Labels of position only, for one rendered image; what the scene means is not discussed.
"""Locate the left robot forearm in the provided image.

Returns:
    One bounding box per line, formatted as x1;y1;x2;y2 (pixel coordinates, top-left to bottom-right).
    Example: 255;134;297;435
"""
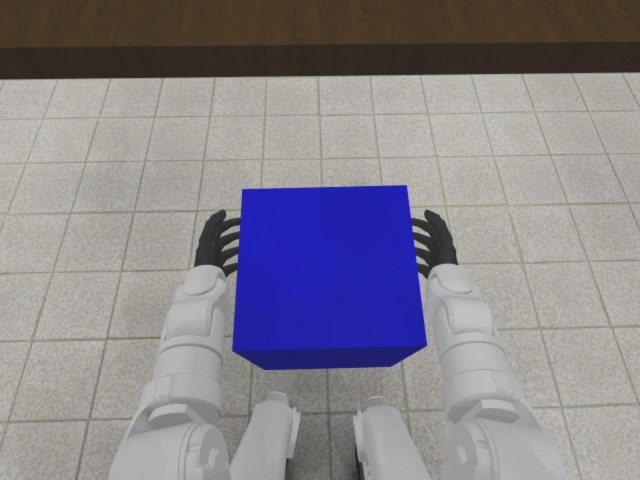
108;265;232;480

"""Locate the right robot forearm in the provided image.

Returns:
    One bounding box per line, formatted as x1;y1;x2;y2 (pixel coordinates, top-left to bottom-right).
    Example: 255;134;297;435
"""
423;264;567;480

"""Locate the robot right hand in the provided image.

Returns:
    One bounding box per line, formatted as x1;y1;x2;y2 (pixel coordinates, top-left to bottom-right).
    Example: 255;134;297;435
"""
411;210;458;279

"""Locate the robot right upper arm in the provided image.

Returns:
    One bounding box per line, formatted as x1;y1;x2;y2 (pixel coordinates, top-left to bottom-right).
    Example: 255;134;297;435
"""
441;417;566;480

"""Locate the robot left upper arm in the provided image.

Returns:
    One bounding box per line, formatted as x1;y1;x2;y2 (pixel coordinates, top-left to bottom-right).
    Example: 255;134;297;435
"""
110;421;231;480

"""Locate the left robot shin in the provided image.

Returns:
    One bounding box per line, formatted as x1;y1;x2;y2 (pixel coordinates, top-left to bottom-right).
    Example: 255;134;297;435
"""
251;391;289;418

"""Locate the robot left thigh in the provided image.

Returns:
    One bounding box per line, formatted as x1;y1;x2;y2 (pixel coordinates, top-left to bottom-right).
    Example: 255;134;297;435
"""
229;400;301;480

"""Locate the robot left hand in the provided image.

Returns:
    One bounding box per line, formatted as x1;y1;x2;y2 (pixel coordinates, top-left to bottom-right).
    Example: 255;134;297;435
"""
194;210;241;278

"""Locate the carton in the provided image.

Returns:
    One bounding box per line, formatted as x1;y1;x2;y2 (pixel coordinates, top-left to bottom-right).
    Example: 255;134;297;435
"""
232;185;427;370

